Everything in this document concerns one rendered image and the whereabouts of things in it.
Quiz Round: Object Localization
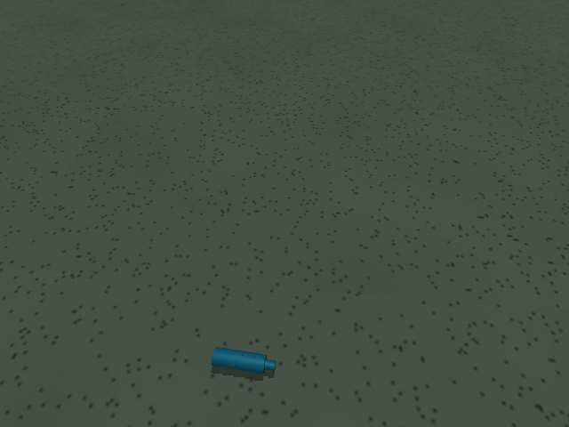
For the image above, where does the bottle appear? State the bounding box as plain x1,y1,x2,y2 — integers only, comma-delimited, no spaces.
212,347,276,374

